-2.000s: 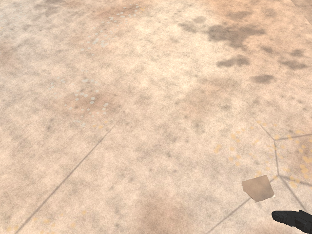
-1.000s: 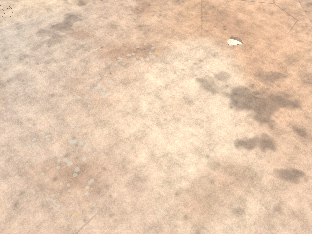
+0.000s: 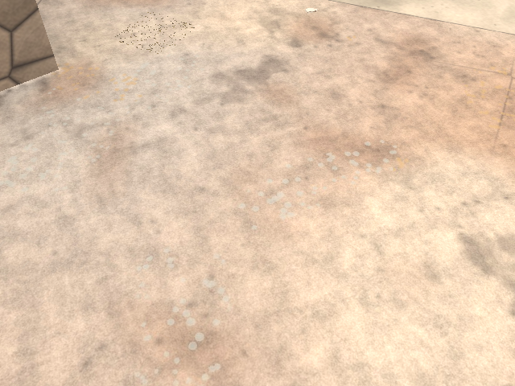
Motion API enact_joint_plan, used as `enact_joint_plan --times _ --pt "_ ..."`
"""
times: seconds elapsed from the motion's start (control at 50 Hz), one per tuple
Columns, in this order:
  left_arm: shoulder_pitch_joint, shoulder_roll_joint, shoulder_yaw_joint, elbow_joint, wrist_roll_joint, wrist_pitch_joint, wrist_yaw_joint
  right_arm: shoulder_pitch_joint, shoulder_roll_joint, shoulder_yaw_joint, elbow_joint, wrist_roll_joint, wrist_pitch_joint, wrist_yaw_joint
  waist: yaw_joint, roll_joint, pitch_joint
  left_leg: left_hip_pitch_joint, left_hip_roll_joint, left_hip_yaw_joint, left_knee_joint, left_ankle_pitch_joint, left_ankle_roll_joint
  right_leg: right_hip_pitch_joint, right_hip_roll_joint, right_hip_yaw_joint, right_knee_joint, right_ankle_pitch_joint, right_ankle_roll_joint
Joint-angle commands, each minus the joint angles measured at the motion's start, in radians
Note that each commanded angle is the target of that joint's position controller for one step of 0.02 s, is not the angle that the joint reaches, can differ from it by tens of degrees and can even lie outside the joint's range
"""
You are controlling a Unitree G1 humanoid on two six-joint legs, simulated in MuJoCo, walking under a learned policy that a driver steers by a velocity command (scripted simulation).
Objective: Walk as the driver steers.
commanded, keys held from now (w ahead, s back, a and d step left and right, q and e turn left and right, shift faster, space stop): no key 0.62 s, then w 0.38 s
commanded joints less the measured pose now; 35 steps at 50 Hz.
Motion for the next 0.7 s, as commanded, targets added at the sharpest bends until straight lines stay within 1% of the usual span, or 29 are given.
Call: enact_joint_plan --times 0.02,0.06,0.12,0.24,0.4,0.62,0.64,0.66,0.68,0.7 --pt "-0.028 0.117 0.031 -0.045 -0.003 -0.009 0.012 -0.026 -0.127 -0.026 -0.050 0.002 -0.040 -0.002 -0.002 0.118 -0.009 -0.090 0.092 -0.101 -0.155 0.035 0.045 0.076 -0.021 0.016 -0.037 0.062 -0.005" --pt "-0.017 0.112 0.032 -0.024 -0.007 -0.011 0.015 -0.005 -0.116 -0.022 -0.035 0.006 -0.045 -0.007 -0.006 0.097 -0.008 -0.078 0.084 -0.092 -0.142 0.068 0.041 0.078 -0.021 0.016 -0.039 0.078 -0.006" --pt "-0.009 0.109 0.033 0.007 -0.009 -0.011 0.017 0.005 -0.110 -0.020 -0.021 0.008 -0.046 -0.010 -0.010 0.070 -0.010 -0.064 0.077 -0.086 -0.133 0.105 0.043 0.085 -0.022 0.016 -0.041 0.099 0.000" --pt "0.001 0.113 0.038 0.067 -0.014 -0.004 0.025 0.020 -0.101 -0.019 0.019 0.013 -0.050 -0.009 -0.013 0.035 -0.026 -0.035 0.063 -0.067 -0.120 0.187 0.043 0.110 -0.026 0.017 -0.041 0.150 0.005" --pt "0.006 0.116 0.040 0.142 -0.019 0.007 0.038 0.040 -0.096 -0.018 0.089 0.017 -0.053 -0.011 -0.012 0.029 -0.027 -0.018 0.046 -0.042 -0.119 0.240 0.037 0.128 -0.026 0.014 -0.043 0.174 0.001" --pt "0.011 0.104 0.037 0.222 -0.021 0.016 0.045 0.069 -0.093 -0.010 0.179 0.019 -0.053 -0.018 -0.013 0.029 -0.004 -0.022 0.032 -0.021 -0.132 0.211 0.028 0.125 -0.018 0.006 -0.056 0.156 -0.005" --pt "0.027 0.092 0.034 0.235 -0.022 0.017 0.046 0.087 -0.089 -0.008 0.194 0.020 -0.051 -0.020 -0.014 0.038 -0.023 -0.015 0.027 -0.018 -0.148 0.105 0.033 0.131 -0.002 -0.013 -0.049 0.069 -0.006" --pt "0.025 0.087 0.034 0.241 -0.026 0.019 0.047 0.095 -0.105 -0.014 0.202 0.025 -0.047 -0.023 -0.021 0.056 -0.006 -0.024 0.027 -0.032 -0.169 -0.079 0.050 0.100 0.029 -0.046 -0.013 -0.068 -0.010" --pt "0.011 0.085 0.034 0.238 -0.031 0.017 0.046 0.098 -0.135 -0.023 0.201 0.031 -0.044 -0.026 -0.032 0.094 0.027 -0.043 0.053 -0.083 -0.205 -0.293 0.083 0.038 0.060 -0.081 0.049 -0.205 -0.015" --pt "-0.020 0.081 0.033 0.222 -0.032 0.009 0.044 0.118 -0.163 -0.031 0.201 0.036 -0.046 -0.027 -0.050 0.143 0.070 -0.053 0.120 -0.182 -0.268 -0.459 0.127 -0.051 0.070 -0.097 0.127 -0.263 -0.021"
